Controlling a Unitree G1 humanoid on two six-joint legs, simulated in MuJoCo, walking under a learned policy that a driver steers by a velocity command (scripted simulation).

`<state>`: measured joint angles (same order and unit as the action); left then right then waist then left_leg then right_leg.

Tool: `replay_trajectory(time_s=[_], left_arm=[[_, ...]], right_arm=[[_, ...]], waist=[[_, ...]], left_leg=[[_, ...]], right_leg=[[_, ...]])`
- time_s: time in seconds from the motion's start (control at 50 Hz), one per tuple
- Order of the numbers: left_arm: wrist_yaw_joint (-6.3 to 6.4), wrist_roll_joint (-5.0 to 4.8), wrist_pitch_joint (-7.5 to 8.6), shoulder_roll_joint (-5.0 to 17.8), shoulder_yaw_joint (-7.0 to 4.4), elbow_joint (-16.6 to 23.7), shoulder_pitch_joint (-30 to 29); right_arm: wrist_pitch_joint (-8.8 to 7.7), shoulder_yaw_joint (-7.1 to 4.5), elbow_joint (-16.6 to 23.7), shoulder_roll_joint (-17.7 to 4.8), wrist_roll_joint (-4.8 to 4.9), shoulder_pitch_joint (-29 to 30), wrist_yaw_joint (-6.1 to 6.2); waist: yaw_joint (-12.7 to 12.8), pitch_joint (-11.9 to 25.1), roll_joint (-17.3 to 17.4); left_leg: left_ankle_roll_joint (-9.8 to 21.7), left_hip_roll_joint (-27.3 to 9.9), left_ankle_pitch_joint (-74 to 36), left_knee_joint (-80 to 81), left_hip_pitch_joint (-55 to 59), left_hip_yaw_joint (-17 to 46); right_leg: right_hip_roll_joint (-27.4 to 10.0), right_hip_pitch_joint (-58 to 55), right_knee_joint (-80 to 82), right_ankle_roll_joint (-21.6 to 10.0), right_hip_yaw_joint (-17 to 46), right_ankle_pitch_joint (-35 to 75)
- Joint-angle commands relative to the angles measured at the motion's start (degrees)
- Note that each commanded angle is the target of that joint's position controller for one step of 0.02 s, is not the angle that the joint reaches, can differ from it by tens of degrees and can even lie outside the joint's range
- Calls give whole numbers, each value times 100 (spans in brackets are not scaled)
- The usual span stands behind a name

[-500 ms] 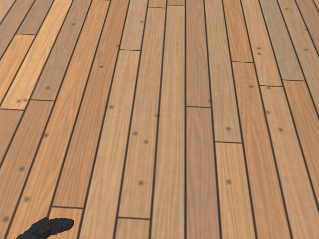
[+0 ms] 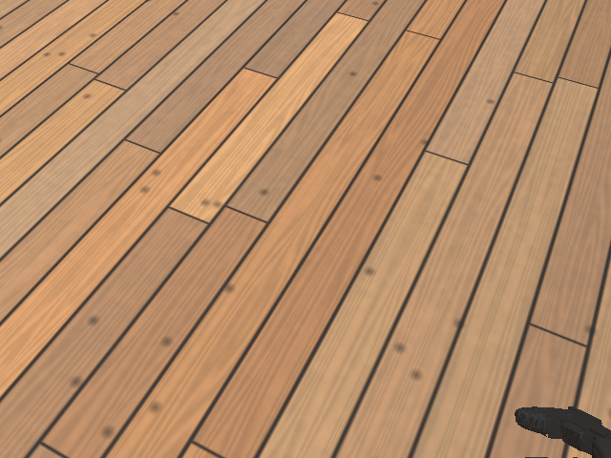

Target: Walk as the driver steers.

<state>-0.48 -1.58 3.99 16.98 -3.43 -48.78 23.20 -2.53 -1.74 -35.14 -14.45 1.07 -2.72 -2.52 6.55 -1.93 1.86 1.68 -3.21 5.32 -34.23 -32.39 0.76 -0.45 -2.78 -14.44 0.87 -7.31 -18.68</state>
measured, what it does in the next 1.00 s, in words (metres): walks ahead, turning right: left foot, then right foot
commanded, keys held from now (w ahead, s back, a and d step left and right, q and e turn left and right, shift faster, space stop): w+e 0.96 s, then w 0.04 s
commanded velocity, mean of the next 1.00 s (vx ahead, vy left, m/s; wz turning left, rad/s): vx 0.50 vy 0.00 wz -0.44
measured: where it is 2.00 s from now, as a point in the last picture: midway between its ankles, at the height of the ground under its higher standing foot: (484, 264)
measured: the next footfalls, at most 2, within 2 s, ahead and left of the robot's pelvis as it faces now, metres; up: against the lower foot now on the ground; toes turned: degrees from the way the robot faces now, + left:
left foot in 0.06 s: +0.20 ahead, +0.13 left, +0.00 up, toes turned +1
right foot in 0.58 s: +0.45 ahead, -0.16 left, +0.00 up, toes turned -20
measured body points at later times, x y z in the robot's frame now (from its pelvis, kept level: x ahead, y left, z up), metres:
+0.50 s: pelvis +0.26 +0.01 +0.00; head +0.28 -0.01 +0.45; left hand +0.50 +0.20 -0.10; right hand +0.22 -0.28 -0.13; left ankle +0.16 +0.13 -0.74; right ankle +0.40 -0.17 -0.70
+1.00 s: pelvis +0.53 -0.10 +0.00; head +0.55 -0.13 +0.45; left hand +0.72 +0.13 -0.10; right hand +0.61 -0.42 -0.08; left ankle +0.76 -0.05 -0.70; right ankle +0.41 -0.15 -0.74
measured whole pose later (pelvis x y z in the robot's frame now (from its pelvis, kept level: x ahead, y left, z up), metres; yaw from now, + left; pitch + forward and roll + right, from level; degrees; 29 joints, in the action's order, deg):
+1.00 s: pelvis +0.53 -0.10 +0.00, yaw -31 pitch +2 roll +0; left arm 0.7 -1.3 2.3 16.7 -4.1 -41.9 19.8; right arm -5.7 -2.5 -39.9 -16.1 0.2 -1.3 -1.1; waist 4.7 -1.9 2.3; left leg -3.3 -1.9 -2.6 -30.3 -33.4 5.7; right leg 6.4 5.5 -22.4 -4.2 9.9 -17.8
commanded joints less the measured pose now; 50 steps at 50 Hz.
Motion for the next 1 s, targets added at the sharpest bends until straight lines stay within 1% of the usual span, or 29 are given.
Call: replay_trajectory(time_s=[0.02, 0.04, 0.06, 0.08, 0.1, 0.12, 0.16, 0.2, 0.24, 0.28, 0.38, 0.44, 0.48, 0.5, 0.54, 0.56, 0.58, 0.6, 0.62, 0.64, 0.66, 0.68, 0.7, 0.72, 0.78, 0.82, 0.88, 0.94, 1.0], left_arm=[[38, -88, -34, 1151, -248, 176, -200], [51, -78, -45, 1074, -203, 162, -215], [54, 51, -13, 787, -73, 291, -264], [29, 121, 67, 47, 151, 468, 333], [22, -25, 145, 609, 15, 363, 84], [10, -151, 165, 865, -88, 524, -322], [49, -25, 125, 750, -106, 562, -658], [50, -28, -41, 541, -110, 448, -386], [55, -26, -165, 341, -89, 461, -404], [63, -3, -213, 298, -92, 567, -657], [-108, 38, -159, 139, -5, 849, -1510], [-213, 37, -159, 112, 33, 1119, -2063], [-280, 35, -165, 160, 23, 1286, -2275], [-309, 34, -172, 201, 3, 1353, -2295], [-330, 36, -209, 388, -102, 1395, -2001], [-316, 23, -231, 569, -213, 1296, -1457], [-250, 12, -248, 861, -394, 1070, -552], [-119, -1, -321, 1385, -585, 900, 245], [-115, -14, -245, 1849, -606, 1007, -70], [-159, 22, -148, 1331, -459, 1141, 54], [-172, 62, -67, 1060, -379, 1090, -136], [-166, 37, -29, 926, -335, 1116, -468], [-145, 57, -23, 751, -286, 1183, -826], [-113, 132, -15, 627, -234, 1289, -1014], [-30, 107, 17, 728, -259, 1283, -995], [52, 86, 6, 865, -297, 1211, -825], [120, 46, -54, 897, -308, 1121, -608], [137, 10, -99, 939, -327, 999, -336], [168, 22, -136, 821, -303, 917, -236]], right_arm=[[-150, -262, 392, -685, -29, -138, -1], [-148, -411, 119, -944, -54, -979, 48], [-115, -552, -84, -1339, -120, -1991, 141], [-84, -610, -105, -1839, -201, -2213, 197], [-101, -497, -91, -1342, -174, -2244, 199], [-132, -400, -153, -1084, -125, -1929, 190], [-197, -294, -209, -695, -116, -1287, 149], [-312, -278, -272, -519, -174, -985, 128], [-414, -320, -407, -567, -175, -915, 143], [-445, -362, -543, -657, -211, -953, 190], [-382, -429, -758, -907, -169, -1138, 297], [-284, -483, -936, -1051, -94, -1456, 323], [-192, -515, -1027, -1124, -30, -1571, 325], [-145, -530, -1047, -1175, -10, -1564, 331], [-57, -573, -1025, -1352, 24, -1474, 367], [-5, -585, -1003, -1413, 43, -1407, 384], [18, -554, -970, -1377, 73, -1315, 401], [-35, -440, -865, -1102, -70, -1455, 414], [-200, -198, -560, -316, -224, -1927, 335], [-410, -264, -505, -826, -10, -1255, 259], [-513, -315, -336, -1011, 167, -793, 224], [-569, -292, -363, -944, 87, -753, 261], [-568, -327, -430, -969, -69, -778, 299], [-508, -358, -461, -998, -118, -902, 294], [-329, -328, -441, -810, -195, -929, 292], [-286, -273, -305, -684, -206, -506, 304], [-320, -190, -158, -523, -171, 147, 251], [-384, -195, -29, -606, -77, 573, 172], [-463, -257, -40, -805, -62, 506, 90]], waist=[[-717, 98, -706], [-1141, 623, -608], [-1565, 1409, -233], [-1186, 2153, 1240], [-1445, 2235, 829], [-1345, 1331, 705], [-987, 566, 436], [-676, 386, 493], [-560, 181, 293], [-568, 4, 170], [-849, -255, 38], [-1057, -436, -50], [-1081, -466, -14], [-1030, -417, 33], [-761, -41, 253], [-434, 294, 305], [74, 764, 193], [321, 1269, -547], [-437, 1765, -1749], [33, 2131, -953], [24, 1327, -736], [-242, 855, -293], [-468, 587, -208], [-649, 541, -333], [-764, 421, -347], [-649, 242, -381], [-381, 153, -585], [-211, 112, -667], [-278, 159, -784]], left_leg=[[290, 301, 142, 580, 1024, -273], [433, 418, -96, 734, 2305, -348], [722, -455, -218, 487, 4059, 545], [1520, -2021, 650, 983, 5651, 3177], [1578, -2077, 1303, 1483, 5327, 3802], [1346, -1878, 1182, 1600, 4691, 2877], [1087, -1390, 554, 1961, 3436, 1708], [1002, -1191, 24, 2359, 2731, 1043], [1031, -1198, -503, 2596, 2443, 565], [1005, -1178, -788, 2698, 2453, 159], [826, -1053, -905, 2809, 2668, -715], [776, -1236, -1014, 2694, 3211, -927], [701, -1346, -1373, 2454, 3645, -1038], [645, -1375, -1897, 2241, 3794, -1114], [510, -1357, -3843, 1427, 3966, -1271], [429, -1284, -4548, 601, 3887, -1352], [240, -1065, -4390, -622, 3357, -1491], [-47, -770, -2250, -2426, 1880, -1487], [-377, 503, 2841, -4229, -532, -665], [-256, 409, 2862, -4644, -1093, 480], [-121, 168, 2288, -4450, -1464, 458], [-64, -87, 1799, -3960, -1252, 442], [-104, -250, 1512, -3471, -881, 434], [-144, -356, 1303, -3261, -499, 485], [-416, -311, 979, -2592, -219, 323], [-571, -207, 359, -1804, -304, 249], [-619, 69, -747, -424, 78, 217], [-578, 251, -1093, 218, 381, 276], [-387, 222, -770, 568, 454, 413]], right_leg=[[-1460, 188, -440, -917, 823, 4025], [-1189, 550, -1392, -764, 630, 4420], [-905, 1729, -2951, -526, 488, 3031], [96, 3811, -5011, -143, 549, -1062], [19, 4310, -5798, -144, 1438, -1502], [-235, 4696, -5920, -188, 1403, -1055], [-618, 4422, -5459, -159, 1253, -188], [-756, 3822, -5279, -100, 1320, 276], [-768, 3835, -5120, -21, 1354, 503], [-759, 4118, -4734, 41, 1441, 944], [-652, 4060, -3096, -30, 1037, 2216], [-614, 4244, -2520, -183, 816, 2122], [-547, 4335, -2297, -322, 660, 1763], [-455, 4231, -2218, -412, 539, 1516], [-69, 3541, -2232, -639, 182, 922], [184, 2828, -2199, -788, 43, 715], [434, 1482, -1820, -1006, 51, 1017], [-286, -240, -1668, -1354, 1346, 1134], [-1605, -1779, -926, -2428, 4720, -45], [-1831, -1918, -239, -2413, 5404, -438], [-1690, -1355, -150, -2150, 4581, 0], [-1423, -533, -184, -1955, 3879, 625], [-1199, 178, -144, -1821, 3358, 1252], [-1059, 616, -24, -1790, 3090, 1682], [-869, 1281, 174, -1840, 2610, 2469], [-693, 1514, 208, -1728, 2338, 2503], [-401, 1728, 116, -1425, 2122, 1866], [-520, 1635, -41, -1327, 2434, 1385], [-788, 1044, -509, -1239, 2840, 1282]])
Keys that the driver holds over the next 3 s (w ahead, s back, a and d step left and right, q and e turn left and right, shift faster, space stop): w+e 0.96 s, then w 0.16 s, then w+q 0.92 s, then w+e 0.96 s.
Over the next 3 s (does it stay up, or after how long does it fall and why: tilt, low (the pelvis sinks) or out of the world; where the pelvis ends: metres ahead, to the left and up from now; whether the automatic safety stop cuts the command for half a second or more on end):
stays up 1.57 -0.43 0.00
